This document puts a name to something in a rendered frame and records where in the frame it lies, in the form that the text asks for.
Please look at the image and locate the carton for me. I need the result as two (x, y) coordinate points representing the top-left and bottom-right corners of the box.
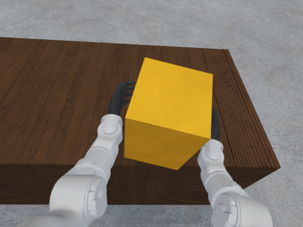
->
(125, 57), (213, 170)

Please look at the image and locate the pedestal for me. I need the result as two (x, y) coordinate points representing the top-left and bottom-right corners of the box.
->
(0, 37), (281, 205)

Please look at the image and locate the left robot forearm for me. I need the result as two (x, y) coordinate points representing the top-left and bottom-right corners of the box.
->
(49, 114), (123, 208)

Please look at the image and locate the right robot forearm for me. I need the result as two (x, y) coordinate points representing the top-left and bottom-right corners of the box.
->
(197, 139), (254, 209)

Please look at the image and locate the robot right upper arm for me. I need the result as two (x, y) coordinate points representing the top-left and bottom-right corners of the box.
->
(211, 192), (272, 227)

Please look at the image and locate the robot left upper arm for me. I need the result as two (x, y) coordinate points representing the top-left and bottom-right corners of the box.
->
(16, 175), (107, 227)

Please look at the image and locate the robot left hand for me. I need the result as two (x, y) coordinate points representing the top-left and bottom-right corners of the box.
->
(107, 81), (135, 116)

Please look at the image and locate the robot right hand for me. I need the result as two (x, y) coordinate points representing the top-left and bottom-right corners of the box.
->
(211, 106), (220, 141)

